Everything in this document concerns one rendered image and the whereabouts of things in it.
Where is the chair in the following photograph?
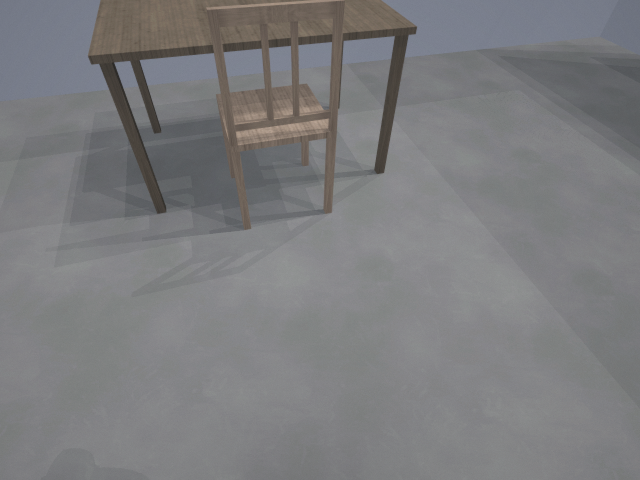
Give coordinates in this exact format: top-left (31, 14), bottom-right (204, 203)
top-left (206, 0), bottom-right (345, 230)

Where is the table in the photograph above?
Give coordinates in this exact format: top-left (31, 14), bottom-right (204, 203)
top-left (88, 0), bottom-right (417, 214)

